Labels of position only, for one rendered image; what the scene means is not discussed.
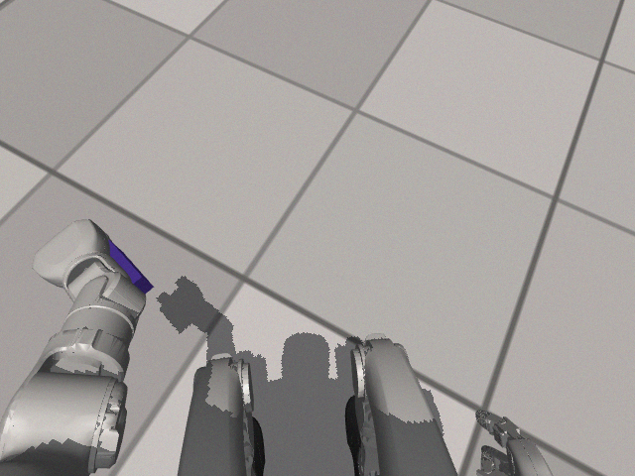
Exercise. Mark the left robot arm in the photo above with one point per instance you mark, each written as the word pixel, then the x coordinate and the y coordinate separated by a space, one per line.
pixel 68 417

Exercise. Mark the left robot hand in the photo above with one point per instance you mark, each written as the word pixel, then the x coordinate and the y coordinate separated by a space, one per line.
pixel 79 238

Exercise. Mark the right robot foot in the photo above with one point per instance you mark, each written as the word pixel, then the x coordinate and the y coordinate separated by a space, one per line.
pixel 353 436

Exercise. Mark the right robot hand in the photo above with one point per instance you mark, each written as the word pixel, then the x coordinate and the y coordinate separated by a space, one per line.
pixel 523 457

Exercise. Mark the small box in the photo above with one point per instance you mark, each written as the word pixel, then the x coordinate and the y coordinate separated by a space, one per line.
pixel 137 278

